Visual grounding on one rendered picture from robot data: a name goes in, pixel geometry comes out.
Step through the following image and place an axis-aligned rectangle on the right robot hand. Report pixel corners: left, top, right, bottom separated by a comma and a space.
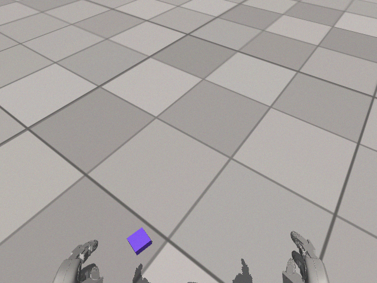
282, 231, 329, 283

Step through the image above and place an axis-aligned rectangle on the left robot hand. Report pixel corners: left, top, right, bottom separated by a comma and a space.
52, 240, 103, 283

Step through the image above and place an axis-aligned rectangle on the small box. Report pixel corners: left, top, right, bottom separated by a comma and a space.
127, 228, 152, 255

